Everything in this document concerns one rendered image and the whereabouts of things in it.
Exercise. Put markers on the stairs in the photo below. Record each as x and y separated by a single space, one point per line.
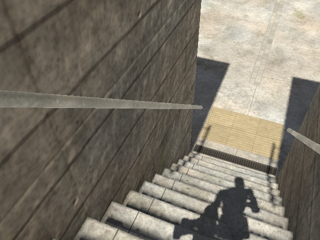
198 198

